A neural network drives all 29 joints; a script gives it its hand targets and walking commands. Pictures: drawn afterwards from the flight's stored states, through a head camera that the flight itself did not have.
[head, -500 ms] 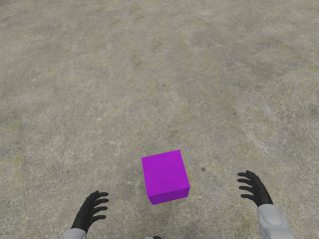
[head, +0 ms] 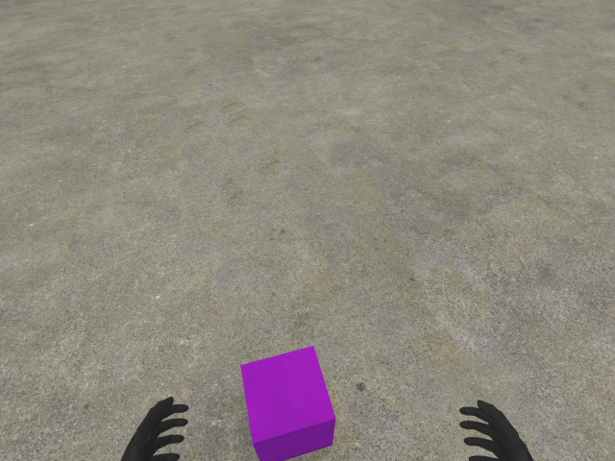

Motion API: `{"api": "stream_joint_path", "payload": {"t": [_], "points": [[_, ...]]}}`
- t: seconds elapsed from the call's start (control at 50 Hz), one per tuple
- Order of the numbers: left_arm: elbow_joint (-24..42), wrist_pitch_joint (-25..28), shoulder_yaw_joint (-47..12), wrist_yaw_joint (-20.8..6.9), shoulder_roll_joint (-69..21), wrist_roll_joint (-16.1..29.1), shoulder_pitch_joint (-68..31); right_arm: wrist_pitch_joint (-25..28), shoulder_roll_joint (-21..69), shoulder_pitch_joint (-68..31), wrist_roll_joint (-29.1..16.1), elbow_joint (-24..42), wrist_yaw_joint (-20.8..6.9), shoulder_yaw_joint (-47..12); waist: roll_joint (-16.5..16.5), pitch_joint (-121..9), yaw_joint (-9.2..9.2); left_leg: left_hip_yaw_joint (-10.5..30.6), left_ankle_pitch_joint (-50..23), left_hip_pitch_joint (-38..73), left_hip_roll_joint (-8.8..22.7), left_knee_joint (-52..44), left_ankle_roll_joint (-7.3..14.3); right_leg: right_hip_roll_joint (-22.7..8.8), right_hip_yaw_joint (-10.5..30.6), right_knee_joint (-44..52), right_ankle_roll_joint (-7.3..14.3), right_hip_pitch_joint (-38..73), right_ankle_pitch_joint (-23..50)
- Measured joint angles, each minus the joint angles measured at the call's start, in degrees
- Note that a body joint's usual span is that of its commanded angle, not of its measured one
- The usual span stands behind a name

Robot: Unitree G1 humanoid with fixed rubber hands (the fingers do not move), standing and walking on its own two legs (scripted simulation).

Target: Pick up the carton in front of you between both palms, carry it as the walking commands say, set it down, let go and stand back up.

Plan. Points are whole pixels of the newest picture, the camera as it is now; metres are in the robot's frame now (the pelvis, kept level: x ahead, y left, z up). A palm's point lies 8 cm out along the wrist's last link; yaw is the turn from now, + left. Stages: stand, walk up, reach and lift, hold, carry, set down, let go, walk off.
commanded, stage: let go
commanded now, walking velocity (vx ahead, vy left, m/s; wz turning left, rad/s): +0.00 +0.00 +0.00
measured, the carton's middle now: (288, 406) +0.42 +0.09 -0.65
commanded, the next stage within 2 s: stand in 0.16 s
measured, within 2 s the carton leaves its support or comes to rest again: neither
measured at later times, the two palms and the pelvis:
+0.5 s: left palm out of the picture +0.14 +0.31 -0.10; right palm out of the picture +0.12 -0.27 -0.07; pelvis +0.01 +0.03 +0.00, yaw -2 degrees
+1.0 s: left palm out of the picture +0.13 +0.32 -0.10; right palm out of the picture +0.11 -0.27 -0.08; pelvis +0.01 +0.04 +0.00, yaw -2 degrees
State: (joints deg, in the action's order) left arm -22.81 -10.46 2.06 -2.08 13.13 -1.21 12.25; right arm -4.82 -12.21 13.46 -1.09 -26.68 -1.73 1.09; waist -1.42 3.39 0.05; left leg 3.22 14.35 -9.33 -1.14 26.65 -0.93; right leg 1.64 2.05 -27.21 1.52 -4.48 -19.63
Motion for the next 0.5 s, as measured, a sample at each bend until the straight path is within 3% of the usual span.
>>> {"api": "stream_joint_path", "payload": {"t": [0.16,0.32,0.5], "points": [[0.9,-2.2,-0.6,1.1,0.3,0.5,0.6,-0.8,0.6,-1.0,0.6,-0.6,0.2,0.3,0.4,-0.2,0.56,-0.5,0.0,-0.3,-0.6,0.9,1.0,-0.6,0.4,-0.1,-0.9,0.0,0.4],[-9.9,6.9,0.8,2.3,4.8,-1.3,0.3,3.1,-3.9,-1.7,3.9,-10.9,1.7,1.7,-1.3,-3.2,0.41,-1.5,1.6,-5.7,-0.4,4.5,1.7,-0.5,1.3,-2.5,-1.7,-5.1,-0.2],[-16.8,9.5,0.6,2.8,7.0,-0.9,0.3,4.5,-6.8,-2.7,3.4,-15.6,2.3,2.5,-1.9,-2.7,-0.33,-2.4,2.3,-4.9,-0.5,4.0,2.3,-0.8,2.1,-0.8,-2.3,-4.1,-0.2]]}}
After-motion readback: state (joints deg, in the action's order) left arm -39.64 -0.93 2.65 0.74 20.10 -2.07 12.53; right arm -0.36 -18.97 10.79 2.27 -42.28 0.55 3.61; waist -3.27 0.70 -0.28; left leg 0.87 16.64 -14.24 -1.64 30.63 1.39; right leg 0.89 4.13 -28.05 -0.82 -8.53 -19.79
